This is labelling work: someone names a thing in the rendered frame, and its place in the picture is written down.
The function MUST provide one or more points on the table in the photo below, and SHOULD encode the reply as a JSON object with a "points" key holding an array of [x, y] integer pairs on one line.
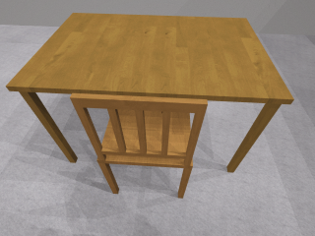
{"points": [[212, 58]]}

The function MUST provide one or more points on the chair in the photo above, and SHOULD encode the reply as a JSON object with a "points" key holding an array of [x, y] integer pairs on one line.
{"points": [[143, 131]]}

